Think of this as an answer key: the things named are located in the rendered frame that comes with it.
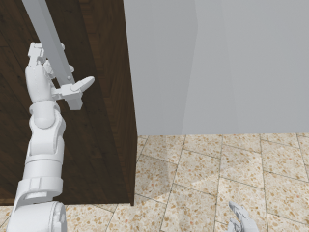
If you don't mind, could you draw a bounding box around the left robot forearm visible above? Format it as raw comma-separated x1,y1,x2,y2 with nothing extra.
6,101,66,232

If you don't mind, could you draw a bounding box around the left robot hand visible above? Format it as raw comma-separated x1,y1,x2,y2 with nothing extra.
25,43,95,104

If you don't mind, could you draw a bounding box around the handle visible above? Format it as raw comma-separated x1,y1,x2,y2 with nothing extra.
22,0,83,110

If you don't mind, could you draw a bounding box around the wardrobe door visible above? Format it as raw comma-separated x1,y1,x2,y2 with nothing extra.
0,0,130,205
0,186,15,199

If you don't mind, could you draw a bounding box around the robot left upper arm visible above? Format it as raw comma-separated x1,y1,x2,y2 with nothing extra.
8,201,68,232

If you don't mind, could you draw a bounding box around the right robot hand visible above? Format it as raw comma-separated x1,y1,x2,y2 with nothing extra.
224,201,260,232

